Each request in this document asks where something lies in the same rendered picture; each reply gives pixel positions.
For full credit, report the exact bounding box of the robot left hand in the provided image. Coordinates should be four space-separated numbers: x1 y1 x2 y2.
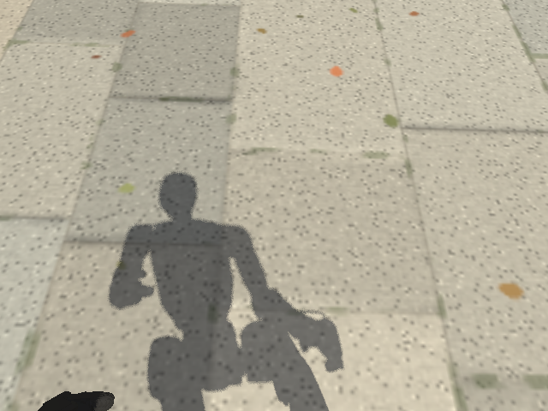
38 391 115 411

